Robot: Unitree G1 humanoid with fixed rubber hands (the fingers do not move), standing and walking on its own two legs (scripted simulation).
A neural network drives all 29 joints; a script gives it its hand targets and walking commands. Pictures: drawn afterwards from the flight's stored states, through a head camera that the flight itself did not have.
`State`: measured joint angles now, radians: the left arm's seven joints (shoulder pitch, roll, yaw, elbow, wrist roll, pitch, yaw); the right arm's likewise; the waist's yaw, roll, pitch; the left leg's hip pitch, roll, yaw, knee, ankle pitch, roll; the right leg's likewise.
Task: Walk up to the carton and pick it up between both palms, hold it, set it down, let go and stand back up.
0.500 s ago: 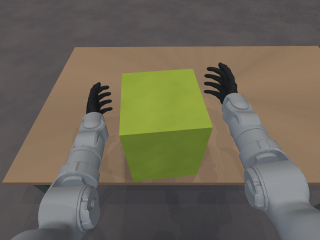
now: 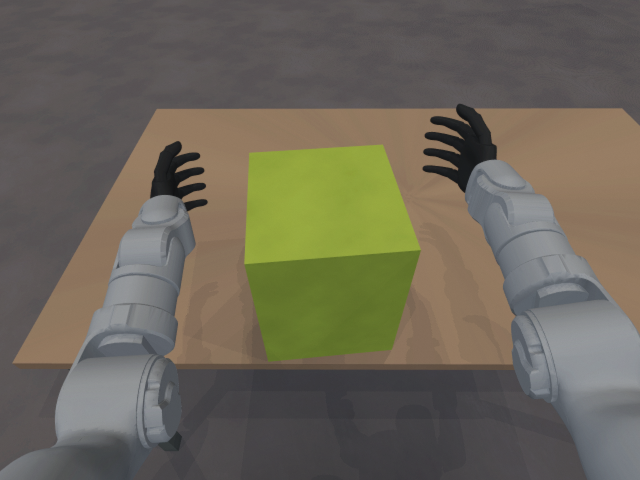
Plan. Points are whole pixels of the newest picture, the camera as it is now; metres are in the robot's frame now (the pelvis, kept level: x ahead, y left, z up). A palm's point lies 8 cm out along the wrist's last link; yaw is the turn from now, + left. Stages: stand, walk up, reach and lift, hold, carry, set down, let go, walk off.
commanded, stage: set down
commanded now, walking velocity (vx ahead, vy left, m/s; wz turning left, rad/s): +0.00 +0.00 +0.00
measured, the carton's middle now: (324, 256) +0.44 +0.03 +0.02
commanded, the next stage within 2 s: none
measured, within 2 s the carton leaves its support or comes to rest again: neither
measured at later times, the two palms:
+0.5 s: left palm (144, 222) +0.36 +0.24 +0.16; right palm (486, 222) +0.41 -0.17 +0.14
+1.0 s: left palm (142, 295) +0.31 +0.24 +0.09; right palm (492, 285) +0.36 -0.19 +0.07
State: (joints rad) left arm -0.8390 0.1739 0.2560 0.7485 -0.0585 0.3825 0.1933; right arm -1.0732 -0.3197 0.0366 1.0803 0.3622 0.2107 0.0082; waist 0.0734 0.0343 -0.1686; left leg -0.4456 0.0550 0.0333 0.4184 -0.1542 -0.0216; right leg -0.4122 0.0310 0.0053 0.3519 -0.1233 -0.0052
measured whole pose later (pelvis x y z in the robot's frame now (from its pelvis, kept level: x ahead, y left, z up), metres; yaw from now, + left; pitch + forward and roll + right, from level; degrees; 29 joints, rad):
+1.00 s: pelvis +0.01 +0.00 +0.00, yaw +0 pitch +3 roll -1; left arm -0.25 0.12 0.20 0.17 -0.06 0.45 0.13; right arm -0.35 -0.32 0.04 0.55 0.37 0.10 0.05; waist 0.07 0.02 -0.07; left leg -0.27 0.05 0.03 0.42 -0.19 -0.02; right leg -0.24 0.03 0.01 0.35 -0.16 -0.01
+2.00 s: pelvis +0.03 +0.00 +0.00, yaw +0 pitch +1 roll -1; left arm 0.22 0.09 0.08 0.18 -0.06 -0.06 0.12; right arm 0.25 -0.32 0.04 0.44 0.37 -0.29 0.10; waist 0.07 -0.01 -0.02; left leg -0.20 0.05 0.03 0.42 -0.23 -0.02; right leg -0.17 0.03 0.01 0.35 -0.20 -0.01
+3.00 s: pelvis +0.04 +0.00 +0.00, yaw +0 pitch +1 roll -1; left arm 0.22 0.12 0.08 0.38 -0.06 0.10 0.02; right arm 0.22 -0.29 0.04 0.63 0.21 -0.23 0.04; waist 0.07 -0.01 0.02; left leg -0.18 0.05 0.03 0.42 -0.24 -0.02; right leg -0.15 0.03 0.01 0.35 -0.21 -0.01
